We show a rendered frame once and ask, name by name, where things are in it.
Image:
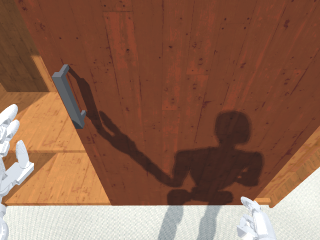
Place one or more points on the left robot hand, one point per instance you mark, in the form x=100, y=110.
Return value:
x=20, y=170

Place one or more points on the handle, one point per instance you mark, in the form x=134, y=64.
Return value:
x=62, y=85

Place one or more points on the right robot hand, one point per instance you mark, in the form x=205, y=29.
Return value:
x=258, y=227

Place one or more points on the wardrobe door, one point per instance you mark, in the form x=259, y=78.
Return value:
x=188, y=102
x=298, y=159

